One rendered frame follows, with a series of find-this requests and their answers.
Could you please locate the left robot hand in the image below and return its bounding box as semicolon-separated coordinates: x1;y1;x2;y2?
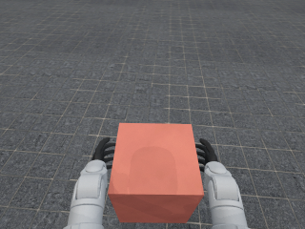
91;137;116;170

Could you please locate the right robot forearm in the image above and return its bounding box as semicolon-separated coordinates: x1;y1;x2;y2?
204;161;251;229

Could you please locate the right robot hand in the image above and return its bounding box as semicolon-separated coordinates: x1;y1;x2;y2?
195;138;218;173

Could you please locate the carton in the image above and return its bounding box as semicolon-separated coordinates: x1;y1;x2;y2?
108;123;204;223

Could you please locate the left robot forearm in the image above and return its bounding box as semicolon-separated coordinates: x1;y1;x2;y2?
63;159;108;229

